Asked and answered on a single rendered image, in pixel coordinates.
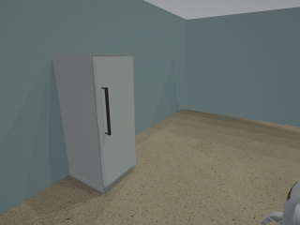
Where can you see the fridge door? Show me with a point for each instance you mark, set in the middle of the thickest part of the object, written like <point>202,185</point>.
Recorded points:
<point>118,150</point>

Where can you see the humanoid robot torso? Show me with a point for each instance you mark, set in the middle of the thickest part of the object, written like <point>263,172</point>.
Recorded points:
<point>291,201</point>

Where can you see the right robot hand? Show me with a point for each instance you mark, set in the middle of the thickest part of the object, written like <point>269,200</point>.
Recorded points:
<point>276,216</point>

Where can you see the handle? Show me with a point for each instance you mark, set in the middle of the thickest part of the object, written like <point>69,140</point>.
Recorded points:
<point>107,110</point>

